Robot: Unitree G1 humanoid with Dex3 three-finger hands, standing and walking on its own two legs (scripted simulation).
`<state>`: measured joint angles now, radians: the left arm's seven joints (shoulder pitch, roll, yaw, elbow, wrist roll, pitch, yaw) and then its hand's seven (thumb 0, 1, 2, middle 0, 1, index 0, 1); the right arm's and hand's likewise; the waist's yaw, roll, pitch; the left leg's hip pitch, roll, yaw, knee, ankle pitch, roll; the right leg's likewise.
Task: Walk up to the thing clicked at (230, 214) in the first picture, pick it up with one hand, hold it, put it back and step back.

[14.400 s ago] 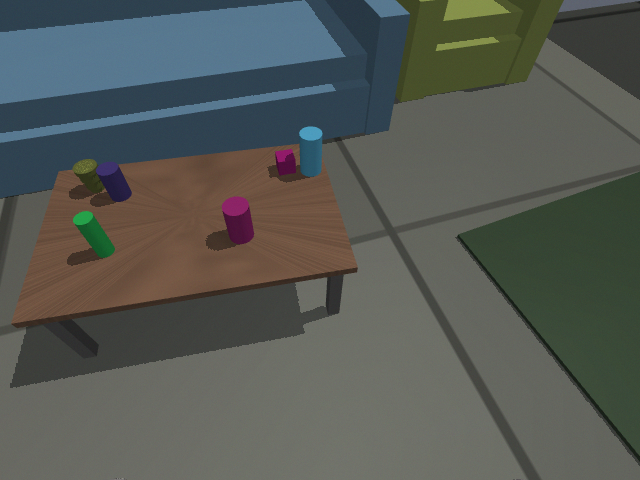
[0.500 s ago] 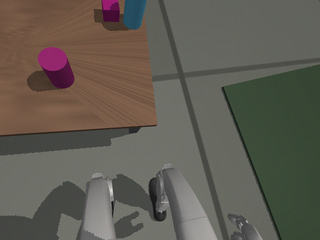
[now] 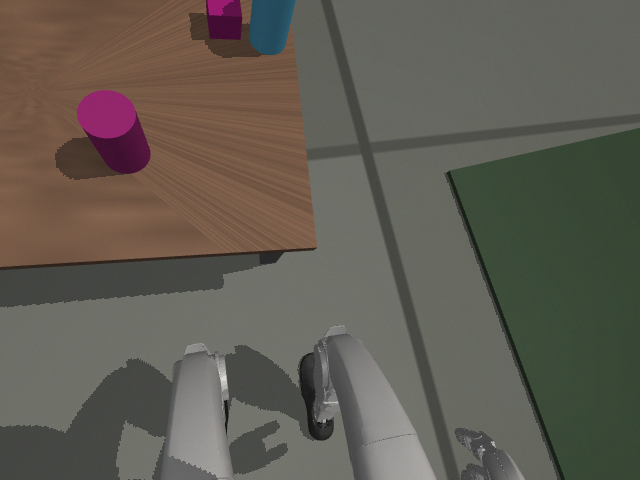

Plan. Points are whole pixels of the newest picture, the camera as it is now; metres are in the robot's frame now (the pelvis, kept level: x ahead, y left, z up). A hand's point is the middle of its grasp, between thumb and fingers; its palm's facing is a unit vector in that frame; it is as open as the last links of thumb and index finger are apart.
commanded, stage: go down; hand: left
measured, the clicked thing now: (117, 135) +0.59 +0.22 -0.23
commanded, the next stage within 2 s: approach in 1.24 s
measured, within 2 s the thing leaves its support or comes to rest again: neither
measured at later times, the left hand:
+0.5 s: hand out of the picture +0.48 +0.42 +0.06, palm faces +0.34 -0.94 -0.03, open 17.6 cm
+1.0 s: hand out of the picture +0.48 +0.42 +0.06, palm faces +0.34 -0.94 -0.03, open 17.6 cm
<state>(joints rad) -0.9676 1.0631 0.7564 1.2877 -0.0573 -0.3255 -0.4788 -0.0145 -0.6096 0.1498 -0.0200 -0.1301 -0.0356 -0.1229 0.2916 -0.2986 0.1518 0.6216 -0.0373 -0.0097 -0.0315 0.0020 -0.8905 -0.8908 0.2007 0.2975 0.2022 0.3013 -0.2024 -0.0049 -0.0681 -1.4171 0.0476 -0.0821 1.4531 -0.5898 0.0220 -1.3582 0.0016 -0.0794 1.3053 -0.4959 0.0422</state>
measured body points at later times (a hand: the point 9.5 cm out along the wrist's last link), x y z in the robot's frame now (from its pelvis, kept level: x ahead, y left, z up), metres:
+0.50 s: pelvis +0.00 +0.00 +0.00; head +0.21 +0.08 +0.39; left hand +0.46 +0.47 +0.06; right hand +0.05 -0.27 -0.09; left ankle +0.03 +0.10 -0.59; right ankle +0.06 -0.15 -0.59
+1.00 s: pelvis +0.00 +0.01 +0.01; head +0.21 +0.08 +0.40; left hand +0.46 +0.47 +0.06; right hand +0.04 -0.26 -0.09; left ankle +0.03 +0.10 -0.59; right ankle +0.06 -0.15 -0.59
